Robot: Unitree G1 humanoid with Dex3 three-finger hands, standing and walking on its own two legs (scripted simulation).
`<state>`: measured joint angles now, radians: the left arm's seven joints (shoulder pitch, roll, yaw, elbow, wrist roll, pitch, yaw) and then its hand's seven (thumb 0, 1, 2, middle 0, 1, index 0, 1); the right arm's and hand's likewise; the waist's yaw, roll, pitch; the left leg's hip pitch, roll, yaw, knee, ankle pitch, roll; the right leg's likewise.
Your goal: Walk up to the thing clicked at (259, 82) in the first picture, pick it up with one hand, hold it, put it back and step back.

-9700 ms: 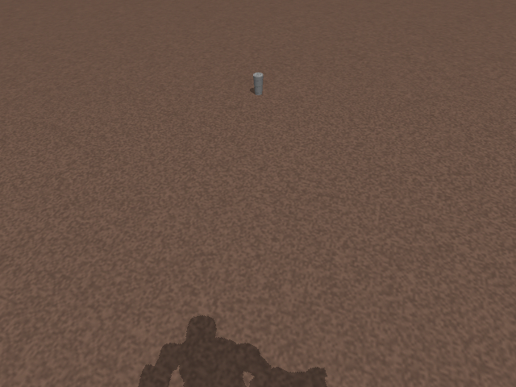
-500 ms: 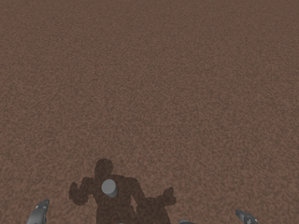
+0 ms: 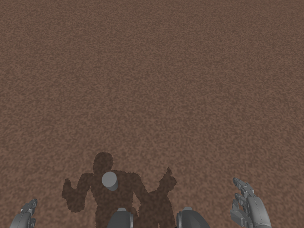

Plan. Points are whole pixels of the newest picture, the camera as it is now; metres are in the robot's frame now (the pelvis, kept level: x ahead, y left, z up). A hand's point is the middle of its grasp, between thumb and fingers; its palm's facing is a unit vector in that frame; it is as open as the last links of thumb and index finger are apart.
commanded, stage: go down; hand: left
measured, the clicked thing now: (111, 182) +0.38 +0.21 -0.61
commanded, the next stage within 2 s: none
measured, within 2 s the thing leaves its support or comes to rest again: neither
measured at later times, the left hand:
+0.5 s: hand (43, 201) +0.23 +0.36 -0.21, palm faces +0.22 -0.95 -0.21, open 17.5 cm
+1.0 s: hand (42, 192) +0.27 +0.39 -0.26, palm faces +0.22 -0.97 -0.14, open 17.5 cm
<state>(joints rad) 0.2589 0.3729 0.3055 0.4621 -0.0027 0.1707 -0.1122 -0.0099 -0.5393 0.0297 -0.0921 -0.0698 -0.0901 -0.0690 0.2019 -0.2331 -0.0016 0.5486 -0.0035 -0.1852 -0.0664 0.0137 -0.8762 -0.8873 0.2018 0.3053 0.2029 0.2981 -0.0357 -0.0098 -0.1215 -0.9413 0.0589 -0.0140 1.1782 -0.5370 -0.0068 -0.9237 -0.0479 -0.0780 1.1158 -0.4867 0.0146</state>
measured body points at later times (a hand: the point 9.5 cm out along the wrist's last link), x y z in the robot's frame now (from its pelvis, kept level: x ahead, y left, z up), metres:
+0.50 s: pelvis -0.05 -0.01 -0.15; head +0.13 +0.03 +0.26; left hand +0.22 +0.41 -0.20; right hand +0.14 -0.27 -0.26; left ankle +0.01 +0.12 -0.65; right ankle +0.03 -0.14 -0.65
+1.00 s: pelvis -0.07 +0.00 -0.23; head +0.13 +0.04 +0.17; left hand +0.25 +0.45 -0.24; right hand +0.10 -0.29 -0.33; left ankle +0.01 +0.12 -0.65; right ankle +0.03 -0.14 -0.65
